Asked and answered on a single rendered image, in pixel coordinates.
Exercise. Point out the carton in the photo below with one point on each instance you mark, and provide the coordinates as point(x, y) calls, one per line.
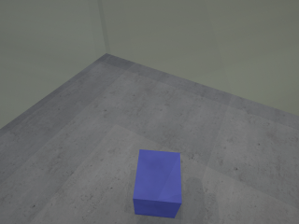
point(157, 191)

